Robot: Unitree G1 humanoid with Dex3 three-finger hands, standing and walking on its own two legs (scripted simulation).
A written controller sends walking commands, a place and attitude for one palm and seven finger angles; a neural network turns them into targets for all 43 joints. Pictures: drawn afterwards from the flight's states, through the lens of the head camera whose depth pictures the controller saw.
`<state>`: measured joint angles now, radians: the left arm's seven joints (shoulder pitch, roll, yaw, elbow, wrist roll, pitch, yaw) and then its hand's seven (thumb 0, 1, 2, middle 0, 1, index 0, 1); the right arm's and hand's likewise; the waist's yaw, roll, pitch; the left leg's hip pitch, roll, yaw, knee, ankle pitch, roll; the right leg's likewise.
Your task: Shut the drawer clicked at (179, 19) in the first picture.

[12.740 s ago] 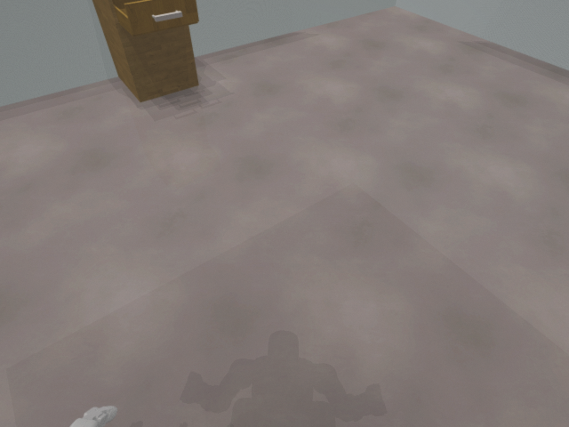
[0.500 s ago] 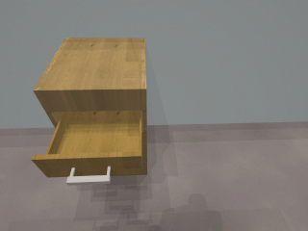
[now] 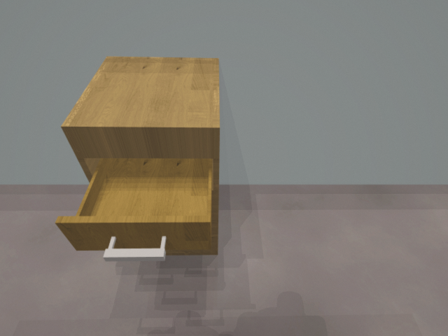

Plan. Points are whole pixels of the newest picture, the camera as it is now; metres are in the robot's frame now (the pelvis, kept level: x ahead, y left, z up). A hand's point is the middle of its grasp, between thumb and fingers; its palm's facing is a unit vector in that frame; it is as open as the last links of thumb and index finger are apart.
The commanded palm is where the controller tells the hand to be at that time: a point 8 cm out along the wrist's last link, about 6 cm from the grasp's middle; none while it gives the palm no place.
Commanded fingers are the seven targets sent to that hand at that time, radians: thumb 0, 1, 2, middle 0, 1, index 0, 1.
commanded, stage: come to a stop and stand still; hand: left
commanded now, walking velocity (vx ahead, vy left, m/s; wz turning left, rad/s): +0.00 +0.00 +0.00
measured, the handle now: (136, 247) +0.37 +0.25 -0.19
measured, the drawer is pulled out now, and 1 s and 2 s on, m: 0.23 0.23 0.23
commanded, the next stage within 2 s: look again from close up in 0.62 s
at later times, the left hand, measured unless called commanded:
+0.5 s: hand out of the picture -0.02 +0.14 -0.17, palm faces +0.02 -0.99 -0.14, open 7.4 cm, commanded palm none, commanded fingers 0.00 0.90 0.90 -0.20 -0.30 -0.20 -0.30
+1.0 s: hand out of the picture -0.02 +0.13 -0.17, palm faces +0.03 -0.99 -0.14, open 7.4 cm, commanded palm none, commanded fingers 0.00 0.90 0.90 -0.20 -0.30 -0.20 -0.30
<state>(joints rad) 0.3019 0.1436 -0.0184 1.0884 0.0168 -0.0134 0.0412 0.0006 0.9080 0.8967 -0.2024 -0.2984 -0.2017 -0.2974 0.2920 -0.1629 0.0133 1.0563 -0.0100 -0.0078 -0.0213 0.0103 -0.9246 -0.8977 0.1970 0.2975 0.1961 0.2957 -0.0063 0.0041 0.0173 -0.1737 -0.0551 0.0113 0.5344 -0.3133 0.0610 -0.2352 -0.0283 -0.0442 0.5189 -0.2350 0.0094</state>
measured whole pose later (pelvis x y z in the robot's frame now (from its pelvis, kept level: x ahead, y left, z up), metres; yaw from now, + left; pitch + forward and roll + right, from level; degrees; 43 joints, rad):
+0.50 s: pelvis +0.00 -0.01 +0.01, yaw +0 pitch -3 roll +0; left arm 0.35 0.12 -0.02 1.10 0.01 -0.02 0.03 0.00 0.91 0.90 -0.20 -0.30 -0.20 -0.30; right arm 0.32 -0.13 0.03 1.13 0.00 -0.02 -0.01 0.00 -0.91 -0.90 0.20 0.30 0.20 0.30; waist 0.00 -0.01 0.03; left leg -0.15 -0.05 0.01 0.45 -0.26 0.05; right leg -0.21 -0.02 -0.04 0.45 -0.19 0.00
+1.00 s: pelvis +0.00 -0.02 +0.01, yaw -1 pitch -2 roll +0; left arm 0.35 0.10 -0.01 1.11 0.01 -0.03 0.04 0.00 0.91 0.90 -0.20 -0.30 -0.20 -0.30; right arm 0.33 -0.11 0.03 1.15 0.00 -0.02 -0.02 0.00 -0.91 -0.90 0.20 0.30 0.20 0.30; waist 0.00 -0.01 0.03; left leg -0.13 -0.03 0.01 0.44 -0.27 0.03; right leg -0.21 -0.01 -0.04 0.45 -0.20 -0.02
